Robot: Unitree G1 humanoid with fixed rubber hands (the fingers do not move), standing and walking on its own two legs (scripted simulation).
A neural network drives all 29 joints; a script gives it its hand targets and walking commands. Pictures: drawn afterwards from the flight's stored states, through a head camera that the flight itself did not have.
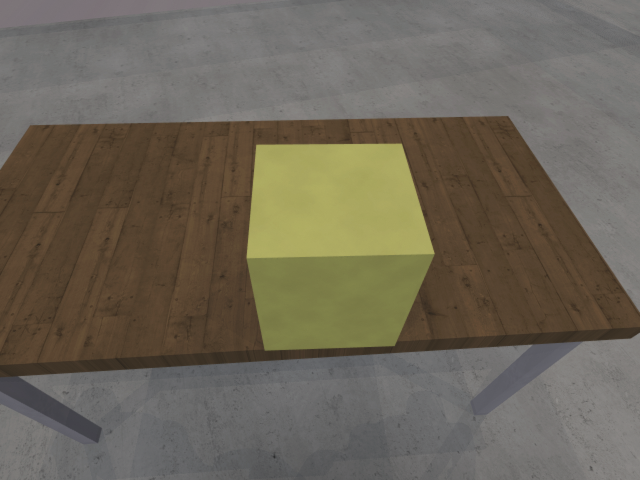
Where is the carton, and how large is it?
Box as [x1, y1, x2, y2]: [247, 144, 434, 350]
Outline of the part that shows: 256,145 247,246 247,262 264,349 268,350 394,345 434,254 401,144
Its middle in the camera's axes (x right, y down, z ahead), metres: +0.02 +0.02 +0.59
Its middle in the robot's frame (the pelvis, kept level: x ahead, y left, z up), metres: +0.42 -0.02 +0.00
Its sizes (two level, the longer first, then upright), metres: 0.210 0.200 0.250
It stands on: a table, 0.65 m high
